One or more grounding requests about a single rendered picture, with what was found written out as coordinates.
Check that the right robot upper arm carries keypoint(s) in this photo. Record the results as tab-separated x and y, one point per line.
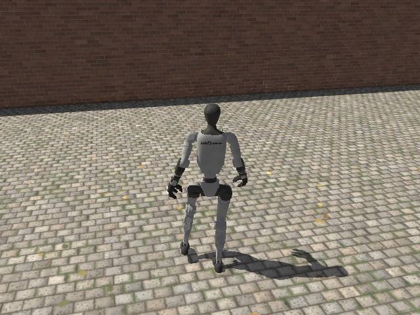
235	149

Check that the left robot forearm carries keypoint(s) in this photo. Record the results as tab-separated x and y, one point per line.
177	174

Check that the right robot forearm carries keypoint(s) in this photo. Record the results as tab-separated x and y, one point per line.
241	170

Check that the robot torso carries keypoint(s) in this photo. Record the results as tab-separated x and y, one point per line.
211	151

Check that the left robot thigh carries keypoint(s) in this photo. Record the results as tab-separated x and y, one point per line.
193	193

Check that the left robot upper arm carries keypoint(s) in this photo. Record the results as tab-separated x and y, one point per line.
187	148

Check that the right robot hand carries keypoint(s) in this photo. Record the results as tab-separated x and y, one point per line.
242	183

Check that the left robot hand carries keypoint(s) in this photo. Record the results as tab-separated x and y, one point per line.
172	189

